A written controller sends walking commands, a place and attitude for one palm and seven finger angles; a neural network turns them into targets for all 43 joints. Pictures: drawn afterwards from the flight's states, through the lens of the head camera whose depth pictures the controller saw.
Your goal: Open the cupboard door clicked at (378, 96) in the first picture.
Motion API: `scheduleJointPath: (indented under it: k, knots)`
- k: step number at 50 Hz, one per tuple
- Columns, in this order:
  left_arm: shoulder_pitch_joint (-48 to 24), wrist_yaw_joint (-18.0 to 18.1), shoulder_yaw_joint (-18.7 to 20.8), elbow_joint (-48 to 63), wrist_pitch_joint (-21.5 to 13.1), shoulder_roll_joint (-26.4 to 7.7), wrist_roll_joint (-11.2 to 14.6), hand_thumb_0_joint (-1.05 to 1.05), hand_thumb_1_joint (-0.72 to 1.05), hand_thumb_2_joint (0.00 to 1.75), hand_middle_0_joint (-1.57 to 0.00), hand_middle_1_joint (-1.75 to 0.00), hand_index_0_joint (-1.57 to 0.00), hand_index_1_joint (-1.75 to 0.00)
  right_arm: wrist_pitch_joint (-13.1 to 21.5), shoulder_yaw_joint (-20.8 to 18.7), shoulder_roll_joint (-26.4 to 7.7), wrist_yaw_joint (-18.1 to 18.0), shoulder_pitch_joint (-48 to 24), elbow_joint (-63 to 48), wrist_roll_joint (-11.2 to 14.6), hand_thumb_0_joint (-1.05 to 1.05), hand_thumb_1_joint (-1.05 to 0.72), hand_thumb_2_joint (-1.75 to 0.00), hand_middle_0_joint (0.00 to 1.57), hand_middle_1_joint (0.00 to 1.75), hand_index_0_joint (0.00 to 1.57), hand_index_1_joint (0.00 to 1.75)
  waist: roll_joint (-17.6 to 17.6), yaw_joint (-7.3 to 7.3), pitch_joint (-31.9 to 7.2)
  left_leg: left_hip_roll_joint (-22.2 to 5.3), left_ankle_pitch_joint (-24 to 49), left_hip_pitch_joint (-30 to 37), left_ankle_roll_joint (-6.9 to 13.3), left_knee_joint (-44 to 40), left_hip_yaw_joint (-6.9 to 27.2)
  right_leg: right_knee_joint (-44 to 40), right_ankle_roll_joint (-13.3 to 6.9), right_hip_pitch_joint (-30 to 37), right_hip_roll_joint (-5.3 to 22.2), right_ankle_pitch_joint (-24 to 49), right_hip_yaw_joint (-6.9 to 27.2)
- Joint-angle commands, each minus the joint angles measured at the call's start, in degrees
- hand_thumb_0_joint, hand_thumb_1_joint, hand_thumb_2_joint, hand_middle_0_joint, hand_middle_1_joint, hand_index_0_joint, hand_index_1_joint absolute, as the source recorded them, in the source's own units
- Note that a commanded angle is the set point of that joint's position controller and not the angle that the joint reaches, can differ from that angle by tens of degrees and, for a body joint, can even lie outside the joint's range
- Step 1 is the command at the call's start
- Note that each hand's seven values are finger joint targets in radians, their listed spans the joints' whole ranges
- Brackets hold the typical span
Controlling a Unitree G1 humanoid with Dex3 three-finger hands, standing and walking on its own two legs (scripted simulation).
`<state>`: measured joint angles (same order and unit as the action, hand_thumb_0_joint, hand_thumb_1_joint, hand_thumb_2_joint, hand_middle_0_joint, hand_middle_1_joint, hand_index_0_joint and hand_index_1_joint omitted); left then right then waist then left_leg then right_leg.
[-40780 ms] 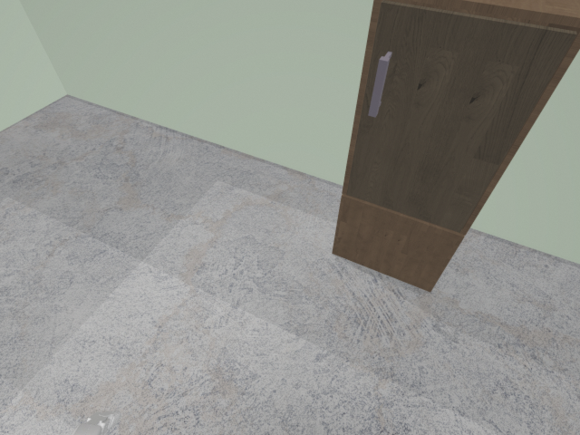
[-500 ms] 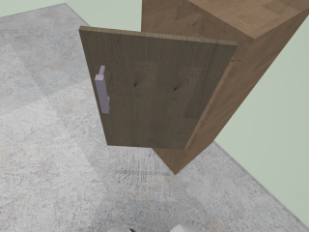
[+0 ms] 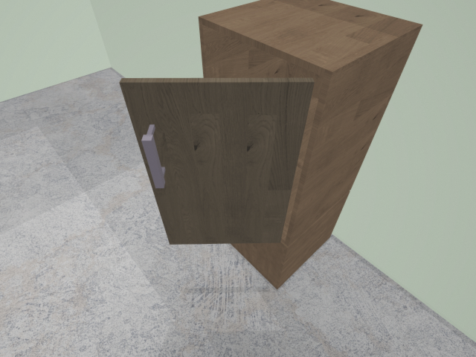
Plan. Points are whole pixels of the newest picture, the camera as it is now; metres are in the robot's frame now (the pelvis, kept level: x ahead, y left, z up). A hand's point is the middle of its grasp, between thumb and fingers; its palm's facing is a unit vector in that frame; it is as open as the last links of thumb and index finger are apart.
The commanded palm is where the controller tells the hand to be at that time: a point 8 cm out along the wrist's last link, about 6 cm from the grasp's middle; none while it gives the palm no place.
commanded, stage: come to a stop and stand still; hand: left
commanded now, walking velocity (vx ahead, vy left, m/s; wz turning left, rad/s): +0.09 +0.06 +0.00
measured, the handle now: (156, 157) +0.52 +0.22 +0.04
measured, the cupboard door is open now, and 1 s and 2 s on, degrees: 49 49 49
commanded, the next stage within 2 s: look again from close up in 0.70 s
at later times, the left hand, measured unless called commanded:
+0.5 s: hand out of the picture +0.02 +0.21 -0.18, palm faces +0.03 -0.98 -0.19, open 7.3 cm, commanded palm none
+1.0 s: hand out of the picture +0.01 +0.20 -0.19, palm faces +0.03 -0.98 -0.20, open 7.3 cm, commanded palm none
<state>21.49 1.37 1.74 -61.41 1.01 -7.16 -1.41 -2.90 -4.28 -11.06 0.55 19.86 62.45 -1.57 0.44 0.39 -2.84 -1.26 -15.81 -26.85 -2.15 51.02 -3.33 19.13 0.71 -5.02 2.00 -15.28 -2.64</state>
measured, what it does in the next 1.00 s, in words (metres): steps on the spot: left foot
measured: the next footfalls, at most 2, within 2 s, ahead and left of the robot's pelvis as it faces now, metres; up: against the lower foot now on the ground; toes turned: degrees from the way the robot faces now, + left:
left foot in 0.16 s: +0.05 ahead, +0.13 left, +0.00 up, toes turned +5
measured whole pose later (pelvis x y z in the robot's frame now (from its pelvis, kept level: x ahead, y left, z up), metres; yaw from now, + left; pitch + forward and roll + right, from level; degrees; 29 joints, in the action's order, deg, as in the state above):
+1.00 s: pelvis +0.02 +0.04 -0.01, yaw +1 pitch +0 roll +0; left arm 17.5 3.2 -0.9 -63.2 -1.9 -7.4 -1.0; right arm 1.5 -0.5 -9.1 -1.7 16.1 62.6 -0.5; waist 0.6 0.3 2.2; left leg -0.5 -17.2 -12.7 1.9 30.3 -5.9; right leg 29.2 1.0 -9.9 3.4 -18.6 -6.0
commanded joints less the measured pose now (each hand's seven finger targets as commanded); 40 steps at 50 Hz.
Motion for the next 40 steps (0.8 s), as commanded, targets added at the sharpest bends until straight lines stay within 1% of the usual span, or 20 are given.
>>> scheduleJointPath:
  k: [1,3,4,6,7,8,9,10,11,13,15,16,18,19,20,21,23,29,39,40]
  knots:
    - [2.32,0.29,1.42,2.13,-3.04,-8.15,-0.31,0.00,0.90,0.90,-0.20,-0.30,-0.20,-0.30,2.85,0.38,-1.85,-0.24,-3.57,-4.43,0.13,0.00,-0.90,-0.90,0.20,0.30,0.20,0.30,-9.21,-1.79,11.16,-2.11,-3.06,-5.33,-0.34,-3.90,-0.83,-8.02,-7.12,-0.52,13.50,2.45,8.35]
    - [4.44,0.25,1.56,0.97,-2.93,-8.54,-0.63,0.00,0.90,0.90,-0.20,-0.30,-0.20,-0.30,3.28,0.85,-1.01,-0.63,-5.42,-4.95,0.36,0.00,-0.90,-0.90,0.20,0.30,0.20,0.30,-10.88,-2.99,10.09,-2.05,-6.78,-1.74,-0.26,-10.79,-1.51,-5.17,-8.21,0.28,14.45,8.54,9.32]
    - [3.94,0.27,1.57,0.62,-2.81,-8.60,-0.66,0.00,0.90,0.90,-0.20,-0.30,-0.20,-0.30,3.53,1.12,-0.50,-0.91,-4.78,-4.85,0.50,0.00,-0.90,-0.90,0.20,0.30,0.20,0.30,-11.69,-2.65,9.40,-1.88,-7.26,1.91,-0.04,-15.12,-1.57,-3.37,-8.31,-0.84,14.50,11.46,9.12]
    - [1.31,0.28,1.39,0.62,-2.28,-7.97,-0.17,0.00,0.90,0.90,-0.20,-0.30,-0.20,-0.30,4.22,1.58,0.14,-1.37,0.80,-2.19,0.70,0.00,-0.90,-0.90,0.20,0.30,0.20,0.30,-9.58,-0.30,7.15,-0.53,3.27,14.74,0.38,-26.74,-2.48,2.97,-5.14,-5.96,10.06,11.34,4.87]
    - [2.01,0.23,1.14,0.52,-2.05,-6.33,0.29,0.00,0.90,0.90,-0.20,-0.30,-0.20,-0.30,4.99,1.59,-1.36,-1.73,3.84,-0.77,0.71,0.00,-0.90,-0.90,0.20,0.30,0.20,0.30,-2.80,0.01,4.06,-3.01,11.94,21.61,1.60,-28.57,0.80,8.21,-2.93,-8.86,6.61,10.35,2.60]
    - [3.02,0.20,0.73,0.67,-1.81,-4.62,0.57,0.00,0.90,0.90,-0.20,-0.30,-0.20,-0.30,5.24,1.16,-4.39,-2.21,6.02,0.12,0.49,0.00,-0.90,-0.90,0.20,0.30,0.20,0.30,4.59,0.05,1.48,-9.59,21.02,26.22,4.13,-27.98,6.93,12.25,-0.93,-12.82,3.55,1.60,-0.33]
    - [2.56,0.45,0.33,0.79,-1.47,-2.97,0.66,0.00,0.90,0.90,-0.20,-0.30,-0.20,-0.30,4.91,0.88,-6.67,-2.58,6.52,0.39,0.32,0.00,-0.90,-0.90,0.20,0.30,0.20,0.30,9.51,0.00,1.17,-15.41,23.43,24.27,7.33,-30.38,11.55,14.54,0.36,-12.90,2.09,-7.86,-2.54]
    - [0.84,0.66,0.02,0.69,-1.06,-2.36,0.45,0.00,0.90,0.90,-0.20,-0.30,-0.20,-0.30,4.63,1.14,-6.25,-2.88,5.58,0.78,0.14,0.00,-0.90,-0.90,0.20,0.30,0.20,0.30,9.70,0.31,3.06,-16.01,22.30,21.19,8.89,-33.30,12.39,17.58,0.48,-12.69,1.76,-11.75,-2.64]
    - [-0.34,0.75,-0.14,0.49,-0.53,-2.12,0.41,0.00,0.90,0.90,-0.20,-0.30,-0.20,-0.30,4.68,1.48,-5.52,-3.22,4.37,1.00,0.12,0.00,-0.90,-0.90,0.20,0.30,0.20,0.30,12.01,0.39,4.97,-15.77,23.31,19.65,9.67,-34.92,12.67,21.05,0.36,-13.54,2.34,-13.76,-1.79]
    - [-1.02,0.65,-0.17,-0.16,-0.38,-2.09,0.53,0.00,0.90,0.90,-0.20,-0.30,-0.20,-0.30,4.74,2.25,-3.49,-3.60,1.83,1.05,0.25,0.00,-0.90,-0.90,0.20,0.30,0.20,0.30,9.43,-0.33,6.57,-14.67,28.66,17.67,10.14,-34.22,10.36,21.11,0.13,-12.67,3.51,-12.75,-0.34]
    - [0.91,0.57,-0.24,-1.54,-0.64,-1.62,0.64,0.00,0.90,0.90,-0.20,-0.30,-0.20,-0.30,4.59,2.50,-2.88,-3.64,-1.06,0.94,0.57,0.00,-0.90,-0.90,0.20,0.30,0.20,0.30,6.68,-1.64,5.02,-11.93,29.58,17.82,8.72,-31.48,6.40,12.60,0.25,-8.25,3.54,-5.10,-0.90]
    - [2.78,0.52,-0.31,-2.49,-0.94,-1.84,0.59,0.00,0.90,0.90,-0.20,-0.30,-0.20,-0.30,4.57,2.61,-2.43,-3.71,-2.06,1.04,0.82,0.00,-0.90,-0.90,0.20,0.30,0.20,0.30,2.99,-2.43,4.47,-10.16,27.76,18.11,7.30,-29.26,4.89,6.18,0.20,-5.89,3.36,1.89,-0.64]
    - [2.16,0.68,-0.44,-3.13,-1.48,-3.35,0.51,0.00,0.90,0.90,-0.20,-0.30,-0.20,-0.30,4.43,2.77,-0.81,-3.29,-1.69,1.22,1.18,0.00,-0.90,-0.90,0.20,0.30,0.20,0.30,-2.74,-1.22,3.93,-6.40,17.72,16.99,4.06,-28.68,2.51,1.86,-1.12,-3.77,5.63,11.34,2.95]
    - [0.88,0.68,-0.52,-3.02,-1.53,-3.90,0.55,0.00,0.90,0.90,-0.20,-0.30,-0.20,-0.30,4.36,2.94,-0.31,-3.05,-1.33,1.48,1.19,0.00,-0.90,-0.90,0.20,0.30,0.20,0.30,-2.43,-0.74,4.97,-5.69,11.95,16.72,3.47,-30.48,2.27,1.41,-1.53,-4.51,6.59,10.23,3.20]
    - [-0.30,0.60,-0.56,-2.82,-1.37,-4.24,0.58,0.00,0.90,0.90,-0.20,-0.30,-0.20,-0.30,4.27,3.00,-0.16,-2.87,-1.33,1.78,1.07,0.00,-0.90,-0.90,0.20,0.30,0.20,0.30,-1.11,-0.62,6.51,-5.43,7.97,15.97,3.26,-32.31,2.74,1.49,-1.38,-5.73,6.27,6.68,2.82]
    - [-0.58,0.62,-0.58,-2.83,-1.35,-4.06,0.42,0.00,0.90,0.90,-0.20,-0.30,-0.20,-0.30,4.03,2.91,-0.25,-2.82,-1.96,1.93,0.96,0.00,-0.90,-0.90,0.20,0.30,0.20,0.30,-4.56,-0.78,7.83,-5.52,9.14,16.24,3.45,-31.70,2.91,1.59,-1.21,-6.52,5.37,7.52,2.28]
    - [-0.98,0.78,-0.85,-3.11,-1.45,-3.73,0.46,0.00,0.90,0.90,-0.20,-0.30,-0.20,-0.30,4.11,3.05,-0.31,-2.84,-1.00,2.72,0.85,0.00,-0.90,-0.90,0.20,0.30,0.20,0.30,-4.95,-0.44,8.24,-5.71,12.43,17.30,3.39,-31.99,2.48,1.14,-1.16,-6.43,5.68,9.89,2.23]
    - [-0.87,1.02,-0.69,-3.01,-1.53,-4.67,0.60,0.00,0.90,0.90,-0.20,-0.30,-0.20,-0.30,4.48,3.51,-0.53,-2.84,-0.54,3.81,0.77,0.00,-0.90,-0.90,0.20,0.30,0.20,0.30,-0.65,-0.65,5.63,-5.81,16.98,19.21,3.18,-32.27,2.09,0.88,-1.15,-3.52,5.80,12.66,1.74]
    - [0.17,1.28,-0.70,-3.34,-1.56,-4.44,0.64,0.00,0.90,0.90,-0.20,-0.30,-0.20,-0.30,4.50,3.63,-0.51,-3.18,0.11,4.60,0.88,0.00,-0.90,-0.90,0.20,0.30,0.20,0.30,-0.62,-0.69,4.76,-6.00,21.37,21.23,3.18,-31.55,1.92,0.85,-1.20,-2.51,5.77,15.83,1.23]
    - [1.14,3.31,-1.71,-3.87,-3.13,-6.83,0.02,0.00,0.90,0.90,-0.20,-0.30,-0.20,-0.30,5.10,3.74,-4.45,-2.07,-3.04,-0.13,1.75,0.00,-0.90,-0.90,0.20,0.30,0.20,0.30,0.49,-1.12,8.37,-6.61,26.30,14.44,2.37,-21.40,2.38,1.97,-1.42,-6.29,6.74,23.35,3.96]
